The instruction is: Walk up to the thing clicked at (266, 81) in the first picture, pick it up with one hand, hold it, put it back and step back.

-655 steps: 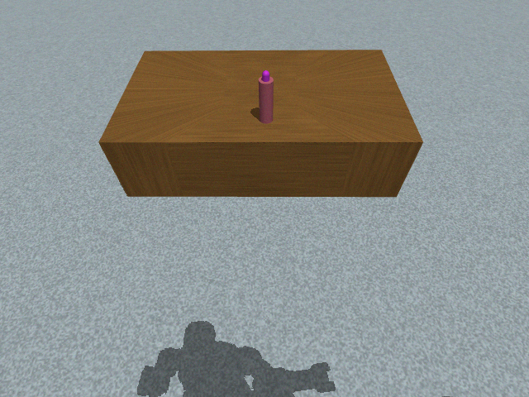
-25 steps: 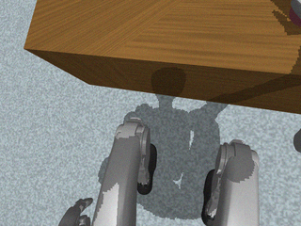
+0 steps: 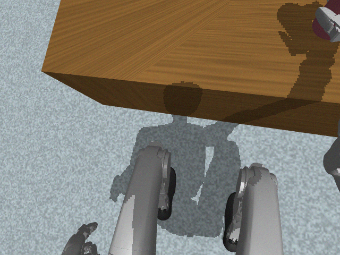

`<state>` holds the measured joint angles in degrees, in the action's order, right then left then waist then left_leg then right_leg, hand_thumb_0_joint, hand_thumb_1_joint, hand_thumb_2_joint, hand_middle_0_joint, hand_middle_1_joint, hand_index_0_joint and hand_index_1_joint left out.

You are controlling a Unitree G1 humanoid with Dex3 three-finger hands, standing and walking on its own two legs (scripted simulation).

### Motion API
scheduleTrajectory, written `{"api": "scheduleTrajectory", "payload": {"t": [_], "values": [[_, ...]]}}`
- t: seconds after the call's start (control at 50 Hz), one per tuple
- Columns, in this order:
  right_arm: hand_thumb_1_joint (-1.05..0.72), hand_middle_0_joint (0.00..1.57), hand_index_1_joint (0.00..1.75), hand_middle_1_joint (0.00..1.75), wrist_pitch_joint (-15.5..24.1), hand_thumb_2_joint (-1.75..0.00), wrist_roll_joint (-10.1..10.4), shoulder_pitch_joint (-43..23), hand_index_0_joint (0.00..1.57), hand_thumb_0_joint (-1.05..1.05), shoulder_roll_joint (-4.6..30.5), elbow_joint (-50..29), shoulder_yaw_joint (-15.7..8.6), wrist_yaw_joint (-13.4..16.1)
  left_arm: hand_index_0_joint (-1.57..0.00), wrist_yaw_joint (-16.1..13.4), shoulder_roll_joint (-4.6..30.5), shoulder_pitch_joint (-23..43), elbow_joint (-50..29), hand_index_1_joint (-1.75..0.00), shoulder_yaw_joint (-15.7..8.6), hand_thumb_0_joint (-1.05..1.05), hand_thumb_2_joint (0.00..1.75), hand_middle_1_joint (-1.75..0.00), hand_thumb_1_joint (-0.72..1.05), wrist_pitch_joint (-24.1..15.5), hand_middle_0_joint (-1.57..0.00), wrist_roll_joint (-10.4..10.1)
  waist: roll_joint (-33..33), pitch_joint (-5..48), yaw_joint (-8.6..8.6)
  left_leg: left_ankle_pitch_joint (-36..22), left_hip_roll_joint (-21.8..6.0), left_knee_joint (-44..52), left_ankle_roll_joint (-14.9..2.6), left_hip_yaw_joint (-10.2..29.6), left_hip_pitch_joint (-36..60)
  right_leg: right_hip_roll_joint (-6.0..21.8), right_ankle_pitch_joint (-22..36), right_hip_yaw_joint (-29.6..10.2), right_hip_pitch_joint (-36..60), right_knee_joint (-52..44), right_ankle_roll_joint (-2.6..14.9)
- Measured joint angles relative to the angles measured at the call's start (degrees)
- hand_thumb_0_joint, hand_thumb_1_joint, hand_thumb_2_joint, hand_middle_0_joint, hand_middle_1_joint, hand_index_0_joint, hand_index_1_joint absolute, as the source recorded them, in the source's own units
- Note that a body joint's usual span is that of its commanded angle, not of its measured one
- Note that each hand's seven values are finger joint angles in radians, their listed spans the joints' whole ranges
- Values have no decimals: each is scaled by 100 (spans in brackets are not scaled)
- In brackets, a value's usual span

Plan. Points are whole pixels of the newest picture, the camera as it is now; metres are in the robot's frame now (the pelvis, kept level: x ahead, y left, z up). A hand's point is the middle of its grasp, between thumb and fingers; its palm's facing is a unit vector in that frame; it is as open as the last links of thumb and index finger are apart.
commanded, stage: settle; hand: right
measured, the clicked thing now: out of the picture +0.59 -0.20 +0.08
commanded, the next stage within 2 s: lift in 0.68 s
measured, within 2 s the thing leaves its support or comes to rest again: neither
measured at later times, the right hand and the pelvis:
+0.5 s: hand out of the picture +0.60 -0.19 +0.04, palm faces +0.17 +0.98 -0.04, open 9.0 cm; pelvis +0.01 +0.00 +0.03, yaw +0 degrees
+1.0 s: hand out of the picture +0.59 -0.19 +0.06, palm faces +0.18 +0.98 -0.05, open 9.0 cm; pelvis +0.01 +0.00 +0.06, yaw +1 degrees
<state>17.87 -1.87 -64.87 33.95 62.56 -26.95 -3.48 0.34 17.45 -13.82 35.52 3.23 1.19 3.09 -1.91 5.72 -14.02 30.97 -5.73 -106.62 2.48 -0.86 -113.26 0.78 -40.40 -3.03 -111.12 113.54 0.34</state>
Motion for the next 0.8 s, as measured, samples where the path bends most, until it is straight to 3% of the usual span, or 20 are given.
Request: {"api": "scheduleTrajectory", "payload": {"t": [0.22,0.54,0.8], "values": [[39,77,121,115,72,-117,28,104,84,-4,21,129,-122,-105,-20,84,-38,-190,-108,-31,27,0,91,-30,88,66,-21,-33,-34,33,-14,24,48,255,-24,-26,262,58,-28,5,301,-287,-29],[39,77,121,115,110,-117,5,270,84,-4,-79,-28,-125,45,-20,21,-160,-146,-11,-31,27,0,91,-30,89,28,-20,-32,-12,47,-23,-39,96,635,-37,-60,633,110,29,11,672,-661,-45],[37,74,124,118,174,-117,82,347,82,-4,-80,74,-94,-32,-20,31,-156,-190,-10,-31,15,0,91,-31,89,6,-20,-46,-14,85,21,-74,112,833,-49,-83,819,127,72,9,856,-866,-52]]}}
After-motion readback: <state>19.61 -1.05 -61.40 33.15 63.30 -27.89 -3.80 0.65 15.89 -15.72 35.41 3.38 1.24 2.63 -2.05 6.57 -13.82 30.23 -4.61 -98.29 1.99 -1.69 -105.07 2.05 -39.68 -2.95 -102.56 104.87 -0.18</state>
